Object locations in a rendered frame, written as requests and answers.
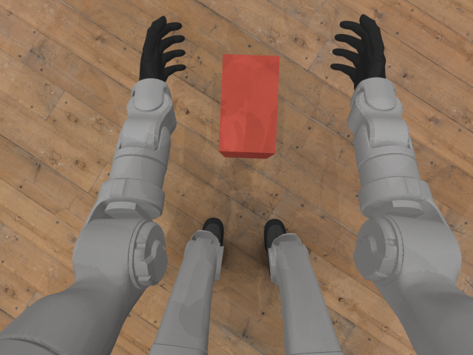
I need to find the left robot forearm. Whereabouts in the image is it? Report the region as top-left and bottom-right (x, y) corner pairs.
(72, 78), (177, 273)

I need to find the carton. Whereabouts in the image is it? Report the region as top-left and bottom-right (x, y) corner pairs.
(219, 54), (279, 159)

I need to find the left robot hand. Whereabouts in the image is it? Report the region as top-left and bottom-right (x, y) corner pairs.
(139, 16), (186, 82)

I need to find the robot left upper arm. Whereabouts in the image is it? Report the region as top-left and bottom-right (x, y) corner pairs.
(0, 218), (168, 355)

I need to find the right robot forearm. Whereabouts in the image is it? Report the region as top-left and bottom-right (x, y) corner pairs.
(347, 78), (461, 276)

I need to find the robot right upper arm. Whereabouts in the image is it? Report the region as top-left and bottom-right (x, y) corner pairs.
(353, 214), (473, 355)

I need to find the robot right shin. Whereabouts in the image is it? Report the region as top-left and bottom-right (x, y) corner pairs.
(271, 233), (309, 256)

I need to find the right robot hand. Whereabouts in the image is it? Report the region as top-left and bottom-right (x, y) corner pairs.
(330, 14), (386, 90)

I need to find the right robot foot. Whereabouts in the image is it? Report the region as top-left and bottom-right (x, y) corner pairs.
(264, 219), (286, 274)

